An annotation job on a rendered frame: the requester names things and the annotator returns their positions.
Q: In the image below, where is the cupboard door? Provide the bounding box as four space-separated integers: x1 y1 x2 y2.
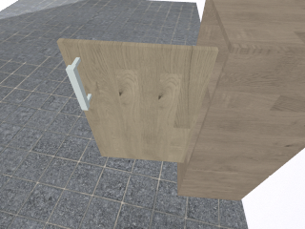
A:
56 38 219 163

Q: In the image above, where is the handle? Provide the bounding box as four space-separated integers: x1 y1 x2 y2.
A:
66 57 92 111

